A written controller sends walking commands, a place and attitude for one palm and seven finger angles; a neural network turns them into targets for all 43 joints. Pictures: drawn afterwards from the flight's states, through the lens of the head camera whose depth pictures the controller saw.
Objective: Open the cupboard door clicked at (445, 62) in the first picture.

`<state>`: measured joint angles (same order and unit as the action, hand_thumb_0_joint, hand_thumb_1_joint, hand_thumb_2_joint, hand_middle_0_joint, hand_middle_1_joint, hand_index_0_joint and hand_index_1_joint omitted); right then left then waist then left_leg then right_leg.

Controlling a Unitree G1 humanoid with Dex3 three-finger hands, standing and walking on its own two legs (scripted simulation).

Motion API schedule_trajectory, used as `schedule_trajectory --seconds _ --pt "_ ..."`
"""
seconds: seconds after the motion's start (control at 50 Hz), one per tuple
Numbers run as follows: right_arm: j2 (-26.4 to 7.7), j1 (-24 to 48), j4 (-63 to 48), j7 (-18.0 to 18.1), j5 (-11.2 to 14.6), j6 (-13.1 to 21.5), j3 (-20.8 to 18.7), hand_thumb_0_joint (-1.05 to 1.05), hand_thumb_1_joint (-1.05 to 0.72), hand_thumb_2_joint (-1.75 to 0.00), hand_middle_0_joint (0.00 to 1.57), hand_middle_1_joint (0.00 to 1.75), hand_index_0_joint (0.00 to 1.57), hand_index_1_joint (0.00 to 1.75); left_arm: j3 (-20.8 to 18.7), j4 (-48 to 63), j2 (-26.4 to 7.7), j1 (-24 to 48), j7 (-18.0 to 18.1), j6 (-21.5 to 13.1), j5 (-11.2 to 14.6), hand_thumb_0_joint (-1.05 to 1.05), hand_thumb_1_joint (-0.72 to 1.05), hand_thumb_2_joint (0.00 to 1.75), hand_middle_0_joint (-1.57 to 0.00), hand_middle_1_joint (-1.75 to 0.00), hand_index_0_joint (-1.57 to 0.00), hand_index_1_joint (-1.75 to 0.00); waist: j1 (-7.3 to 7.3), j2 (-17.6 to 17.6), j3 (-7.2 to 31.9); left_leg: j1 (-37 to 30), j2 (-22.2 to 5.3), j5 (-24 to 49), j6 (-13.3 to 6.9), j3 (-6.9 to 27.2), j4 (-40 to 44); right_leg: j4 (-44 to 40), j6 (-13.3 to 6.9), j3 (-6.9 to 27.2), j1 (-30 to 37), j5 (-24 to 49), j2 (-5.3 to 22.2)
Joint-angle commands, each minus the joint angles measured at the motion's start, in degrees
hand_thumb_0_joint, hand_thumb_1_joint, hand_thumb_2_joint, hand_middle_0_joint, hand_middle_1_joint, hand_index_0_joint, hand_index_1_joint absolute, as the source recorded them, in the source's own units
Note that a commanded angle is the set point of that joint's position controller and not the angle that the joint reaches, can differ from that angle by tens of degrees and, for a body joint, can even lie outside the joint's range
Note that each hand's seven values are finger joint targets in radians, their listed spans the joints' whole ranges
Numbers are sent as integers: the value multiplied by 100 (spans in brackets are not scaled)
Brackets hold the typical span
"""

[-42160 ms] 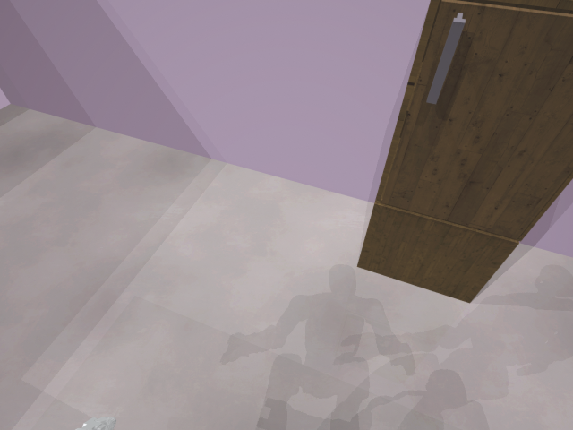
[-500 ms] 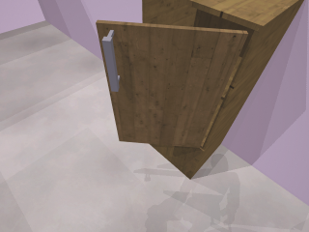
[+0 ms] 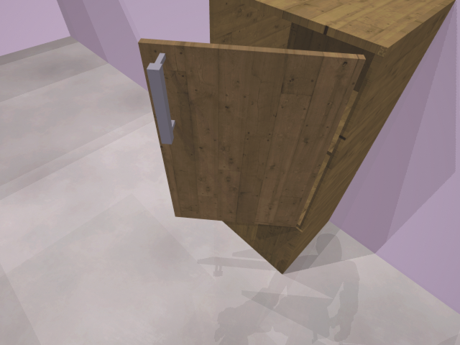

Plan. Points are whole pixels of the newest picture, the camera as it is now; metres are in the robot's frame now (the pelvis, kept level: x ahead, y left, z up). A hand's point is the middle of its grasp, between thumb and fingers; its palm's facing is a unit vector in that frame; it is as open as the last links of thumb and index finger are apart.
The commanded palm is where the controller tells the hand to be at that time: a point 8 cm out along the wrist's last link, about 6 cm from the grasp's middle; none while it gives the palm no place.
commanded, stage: come to a stop and stand still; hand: left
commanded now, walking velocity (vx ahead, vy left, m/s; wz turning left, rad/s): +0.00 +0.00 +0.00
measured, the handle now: (164, 101) +0.53 +0.18 +0.14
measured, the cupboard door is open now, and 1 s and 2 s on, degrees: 40 40 40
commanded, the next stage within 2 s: look again from close up in 0.14 s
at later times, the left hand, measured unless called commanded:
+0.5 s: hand out of the picture -0.01 +0.17 -0.18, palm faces +0.02 -0.98 -0.20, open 7.4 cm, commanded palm none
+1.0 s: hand out of the picture +0.09 +0.19 -0.10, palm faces +0.24 -0.95 -0.22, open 7.3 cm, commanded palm +0.09 +0.22 -0.05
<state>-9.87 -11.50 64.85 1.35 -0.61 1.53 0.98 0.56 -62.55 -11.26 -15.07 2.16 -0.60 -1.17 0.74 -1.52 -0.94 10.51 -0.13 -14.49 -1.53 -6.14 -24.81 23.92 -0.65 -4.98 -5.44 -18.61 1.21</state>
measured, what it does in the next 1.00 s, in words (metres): stands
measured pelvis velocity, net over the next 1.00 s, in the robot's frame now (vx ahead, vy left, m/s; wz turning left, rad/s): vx -0.01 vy -0.01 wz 0.02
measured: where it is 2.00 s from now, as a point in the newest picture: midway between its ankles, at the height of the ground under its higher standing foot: outside the picture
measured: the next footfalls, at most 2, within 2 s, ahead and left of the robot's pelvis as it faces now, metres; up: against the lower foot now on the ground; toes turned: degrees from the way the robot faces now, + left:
none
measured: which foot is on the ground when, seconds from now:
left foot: down 0.00-1.00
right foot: down 0.00-1.00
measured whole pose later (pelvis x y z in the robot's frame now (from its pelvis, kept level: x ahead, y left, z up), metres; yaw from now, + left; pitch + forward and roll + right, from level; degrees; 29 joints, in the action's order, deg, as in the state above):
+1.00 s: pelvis -0.01 -0.01 +0.00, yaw +1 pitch +1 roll +1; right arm -11.2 -18.1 52.6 3.8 2.4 10.6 0.3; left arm -1.1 -21.0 -10.7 -28.2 5.8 -0.1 6.7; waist 0.7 0.1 -0.9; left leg 13.9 -0.3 -14.3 -0.7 -5.0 -27.7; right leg 29.0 -1.7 -6.0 -9.4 -20.2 1.3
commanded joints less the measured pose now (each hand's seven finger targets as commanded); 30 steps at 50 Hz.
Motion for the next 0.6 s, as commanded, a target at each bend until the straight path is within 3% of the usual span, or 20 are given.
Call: schedule_trajectory --seconds 0.0,0.42,0.58 --pt "-712 -184 -164 59 -4 67 -137 0 -90 -90 20 30 20 30 -147 156 -656 -362 17 -87 29 0 90 90 -20 -30 -20 -30 -7 120 6 -275 -676 1743 -118 693 320 -326 -123 536 -262 1809 648" --pt "-572 -308 -56 73 10 46 -120 0 -90 -90 20 30 20 30 -120 51 -527 -564 14 -99 26 0 90 90 -20 -30 -20 -30 11 -1 -213 -227 -664 1384 -80 647 412 -520 -121 562 -305 1764 641" --pt "-584 -336 -36 79 4 49 -125 0 -90 -90 20 30 20 30 -113 9 -514 -625 14 -111 40 0 90 90 -20 -30 -20 -30 3 78 -92 -287 -654 1462 -61 644 383 -495 -125 582 -267 1905 659"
